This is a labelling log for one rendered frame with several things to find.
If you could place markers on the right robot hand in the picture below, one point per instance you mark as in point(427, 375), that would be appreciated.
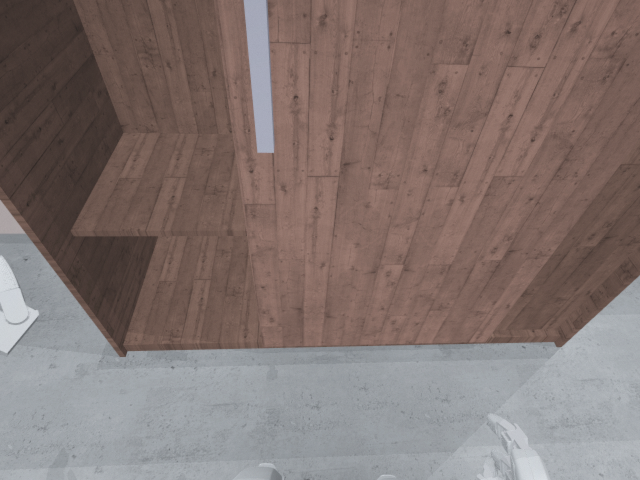
point(523, 463)

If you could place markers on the left robot hand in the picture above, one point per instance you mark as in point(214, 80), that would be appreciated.
point(16, 318)

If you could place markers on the left robot shin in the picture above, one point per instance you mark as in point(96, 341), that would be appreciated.
point(268, 465)

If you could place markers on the wardrobe door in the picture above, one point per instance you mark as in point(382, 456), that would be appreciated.
point(430, 156)
point(606, 234)

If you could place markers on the handle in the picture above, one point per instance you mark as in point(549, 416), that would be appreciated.
point(257, 28)

